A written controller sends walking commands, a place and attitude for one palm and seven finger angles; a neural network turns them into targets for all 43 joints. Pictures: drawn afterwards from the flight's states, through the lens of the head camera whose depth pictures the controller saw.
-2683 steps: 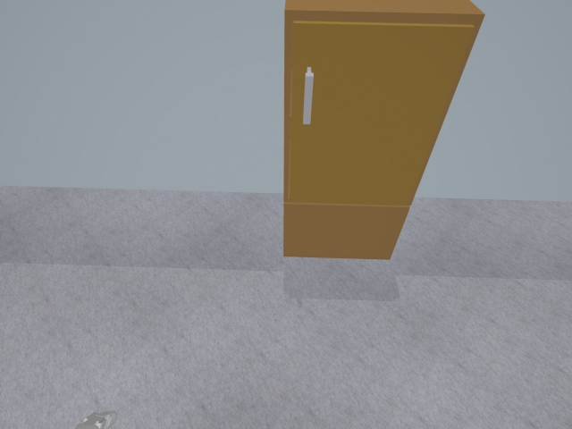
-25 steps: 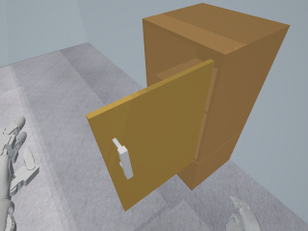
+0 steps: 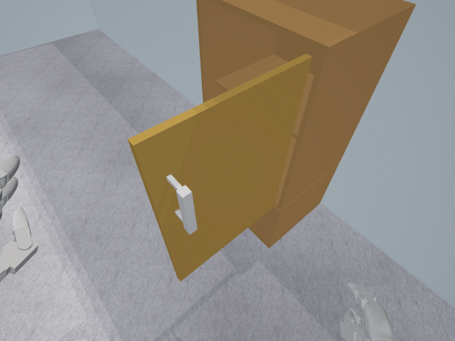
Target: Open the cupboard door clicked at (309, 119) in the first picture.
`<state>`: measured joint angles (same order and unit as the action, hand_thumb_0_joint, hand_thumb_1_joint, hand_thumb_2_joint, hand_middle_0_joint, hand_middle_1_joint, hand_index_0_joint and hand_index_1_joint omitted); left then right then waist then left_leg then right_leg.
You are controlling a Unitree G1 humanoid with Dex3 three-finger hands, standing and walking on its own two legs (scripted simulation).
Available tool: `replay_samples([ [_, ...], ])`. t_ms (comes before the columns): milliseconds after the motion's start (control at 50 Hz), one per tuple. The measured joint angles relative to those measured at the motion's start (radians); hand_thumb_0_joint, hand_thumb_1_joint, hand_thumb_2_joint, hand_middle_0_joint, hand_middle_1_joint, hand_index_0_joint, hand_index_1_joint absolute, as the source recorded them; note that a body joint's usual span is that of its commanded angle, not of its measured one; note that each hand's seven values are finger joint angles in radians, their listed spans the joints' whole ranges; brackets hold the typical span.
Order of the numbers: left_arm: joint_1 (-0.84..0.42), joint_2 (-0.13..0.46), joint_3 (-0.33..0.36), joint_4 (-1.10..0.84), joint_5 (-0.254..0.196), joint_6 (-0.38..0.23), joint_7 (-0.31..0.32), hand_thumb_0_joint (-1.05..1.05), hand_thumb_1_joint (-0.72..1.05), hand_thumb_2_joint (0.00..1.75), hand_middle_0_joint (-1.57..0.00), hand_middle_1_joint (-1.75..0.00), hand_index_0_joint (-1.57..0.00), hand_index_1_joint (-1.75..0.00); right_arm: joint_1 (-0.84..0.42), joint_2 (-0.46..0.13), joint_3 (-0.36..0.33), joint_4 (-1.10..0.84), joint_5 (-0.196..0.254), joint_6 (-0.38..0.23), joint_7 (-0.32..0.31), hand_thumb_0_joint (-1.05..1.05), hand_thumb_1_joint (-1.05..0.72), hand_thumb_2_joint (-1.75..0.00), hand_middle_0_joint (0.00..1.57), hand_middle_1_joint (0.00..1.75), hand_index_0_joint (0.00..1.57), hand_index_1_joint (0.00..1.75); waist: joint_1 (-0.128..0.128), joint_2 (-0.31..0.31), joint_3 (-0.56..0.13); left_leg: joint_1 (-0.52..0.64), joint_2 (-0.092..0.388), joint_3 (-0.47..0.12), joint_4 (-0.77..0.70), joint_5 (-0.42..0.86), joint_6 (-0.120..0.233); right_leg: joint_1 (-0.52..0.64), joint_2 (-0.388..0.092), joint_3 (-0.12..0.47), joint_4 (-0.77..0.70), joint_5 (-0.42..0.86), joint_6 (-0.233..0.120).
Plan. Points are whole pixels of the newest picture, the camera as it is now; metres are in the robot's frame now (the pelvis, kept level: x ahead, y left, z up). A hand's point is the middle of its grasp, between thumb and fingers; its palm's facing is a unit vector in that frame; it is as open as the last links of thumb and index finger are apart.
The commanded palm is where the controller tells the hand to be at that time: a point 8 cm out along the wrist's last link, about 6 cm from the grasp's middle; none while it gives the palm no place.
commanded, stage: step back with the hand held close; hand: left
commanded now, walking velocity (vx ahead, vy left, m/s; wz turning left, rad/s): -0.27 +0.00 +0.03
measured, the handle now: (181, 205) +0.36 +0.12 +0.02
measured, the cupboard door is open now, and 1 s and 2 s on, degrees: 90 90 90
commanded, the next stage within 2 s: stop stepping back and stand still in 0.76 s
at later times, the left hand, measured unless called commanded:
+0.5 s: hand out of the picture +0.12 +0.28 +0.15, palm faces +0.45 -0.79 -0.42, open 7.4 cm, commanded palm +0.05 +0.33 +0.18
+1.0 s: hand out of the picture +0.08 +0.25 +0.17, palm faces +0.30 -0.86 -0.41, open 7.4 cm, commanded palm +0.01 +0.30 +0.18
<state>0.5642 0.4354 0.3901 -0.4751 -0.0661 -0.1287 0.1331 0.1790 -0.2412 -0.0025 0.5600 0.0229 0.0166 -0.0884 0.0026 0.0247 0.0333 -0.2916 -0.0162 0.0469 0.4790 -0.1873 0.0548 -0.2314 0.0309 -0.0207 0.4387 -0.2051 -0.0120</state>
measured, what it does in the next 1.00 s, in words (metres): walks backwards: right foot, then left foot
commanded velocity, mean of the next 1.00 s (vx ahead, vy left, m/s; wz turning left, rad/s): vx -0.25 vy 0.00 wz -0.02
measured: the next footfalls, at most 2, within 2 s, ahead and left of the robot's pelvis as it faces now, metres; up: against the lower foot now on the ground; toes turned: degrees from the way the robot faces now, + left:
right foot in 0.84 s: -0.26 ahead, -0.12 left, -0.01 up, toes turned -3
left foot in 0.94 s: +0.01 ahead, +0.07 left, +0.00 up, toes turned -5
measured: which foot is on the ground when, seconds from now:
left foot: down 0.00-0.82, up 0.84-0.92, down 0.94-1.00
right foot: down 0.00-0.50, up 0.52-0.82, down 0.84-0.94, up 0.96-1.00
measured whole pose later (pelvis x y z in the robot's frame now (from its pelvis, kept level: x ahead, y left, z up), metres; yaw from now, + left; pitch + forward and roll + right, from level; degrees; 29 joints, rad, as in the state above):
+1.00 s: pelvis -0.16 +0.01 -0.02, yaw -5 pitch -1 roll -2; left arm 0.47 0.48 0.43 -0.57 -0.07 -0.18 0.12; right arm 0.16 -0.17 0.03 0.66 0.00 -0.12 -0.06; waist -0.01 -0.05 0.02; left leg -0.46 -0.03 0.03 0.56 -0.08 0.08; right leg -0.19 0.05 0.03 0.85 -0.54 0.01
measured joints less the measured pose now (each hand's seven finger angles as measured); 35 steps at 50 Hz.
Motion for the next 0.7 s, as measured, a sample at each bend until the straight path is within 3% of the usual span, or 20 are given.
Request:
replay_samples([
  [120,0.001,-0.002,0.02,-0.028,0.019,-0.029,0.011,0.01,0.89,0.9,-0.21,-0.3,-0.21,-0.31,0.014,0.011,0.011,-0.014,-0.005,-0.026,0.003,0.01,-0.91,-0.9,0.2,0.3,0.2,0.3,-0.001,-0.015,0.004,-0.044,-0.012,0.004,0.033,0.013,0.018,-0.052,-0.013,0.002,0.053,0.002,0.012],
  [240,-0.026,-0.016,0.045,-0.025,0.043,-0.055,0.01,0.01,0.89,0.9,-0.21,-0.3,-0.21,-0.31,0.027,0.024,0.013,-0.011,-0.016,-0.059,0.009,0.01,-0.9,-0.9,0.21,0.3,0.2,0.3,0.001,-0.011,0.005,-0.102,-0.029,-0.016,0.076,0.022,0.025,-0.074,0.001,0.044,0.131,-0.055,0.016],
  [320,-0.022,-0.032,0.05,-0.035,0.037,-0.065,0.013,0.01,0.89,0.9,-0.21,-0.3,-0.21,-0.3,0.017,0.033,0.015,0.007,-0.017,-0.072,0.019,0.01,-0.9,-0.9,0.21,0.3,0.2,0.3,0.011,-0.004,0.017,-0.128,-0.019,-0.025,0.094,0.014,0.013,-0.087,0.01,0.032,0.123,-0.037,0.012],
  [420,-0.012,-0.051,0.006,-0.077,0.032,-0.075,0.025,0.01,0.89,0.9,-0.21,-0.3,-0.21,-0.3,0.019,0.025,0.011,0.036,-0.021,-0.081,0.027,0.01,-0.9,-0.9,0.21,0.3,0.2,0.3,0.009,-0.011,0.012,-0.173,-0.013,-0.04,0.171,-0.114,-0.032,-0.095,0.013,0.016,0.115,-0.019,0.009],
  [460,-0.021,-0.043,-0.003,-0.091,0.033,-0.077,0.028,0.01,0.89,0.9,-0.21,-0.3,-0.21,-0.31,0.015,0.02,0.009,0.046,-0.021,-0.078,0.023,0.01,-0.9,-0.9,0.21,0.3,0.2,0.3,0.003,-0.019,0.018,-0.171,-0.011,-0.038,0.16,-0.051,-0.026,-0.098,0.011,0.011,0.129,-0.021,0.017],
  [500,-0.032,-0.021,0.009,-0.101,0.031,-0.078,0.027,0.01,0.89,0.9,-0.21,-0.3,-0.21,-0.31,0.01,0.017,0.007,0.046,-0.022,-0.077,0.016,0.01,-0.9,-0.9,0.21,0.3,0.2,0.3,0.0,-0.024,0.024,-0.168,-0.004,-0.03,0.136,0.071,0.012,-0.113,0.016,0.011,0.157,-0.038,0.023],
  [540,-0.052,0.003,0.036,-0.09,0.035,-0.082,0.023,0.01,0.89,0.9,-0.21,-0.3,-0.21,-0.31,-0.004,0.027,0.001,0.048,-0.029,-0.087,0.012,0.01,-0.9,-0.9,0.21,0.3,0.2,0.3,-0.001,-0.031,0.037,-0.168,-0.002,-0.024,0.126,0.075,0.039,-0.154,0.037,0.04,0.304,-0.144,0.021],
  [580,-0.069,0.021,0.062,-0.068,0.038,-0.086,0.021,0.01,0.89,0.9,-0.21,-0.3,-0.21,-0.31,-0.009,0.041,-0.003,0.052,-0.04,-0.101,0.016,0.01,-0.9,-0.9,0.2,0.3,0.2,0.3,-0.009,-0.019,0.032,-0.17,0.009,-0.038,0.088,0.089,0.04,-0.18,0.072,0.054,0.495,-0.209,0.015],
  [620,-0.071,0.03,0.082,-0.067,0.031,-0.083,0.026,0.01,0.89,0.9,-0.21,-0.3,-0.21,-0.31,-0.006,0.056,-0.001,0.055,-0.042,-0.113,0.028,0.01,-0.91,-0.9,0.2,0.3,0.2,0.3,-0.005,-0.011,0.013,-0.172,0.026,-0.042,0.027,0.132,0.032,-0.16,0.086,0.045,0.577,-0.248,0.009],
  [700,-0.039,0.017,0.081,-0.101,0.008,-0.074,0.036,0.01,0.89,0.9,-0.21,-0.3,-0.21,-0.3,-0.004,0.078,0.011,0.059,-0.036,-0.13,0.049,0.01,-0.9,-0.9,0.21,0.3,0.2,0.3,0.018,-0.016,-0.042,-0.184,0.051,-0.024,-0.097,0.215,0.017,-0.039,0.07,0.008,0.487,-0.319,-0.006],
])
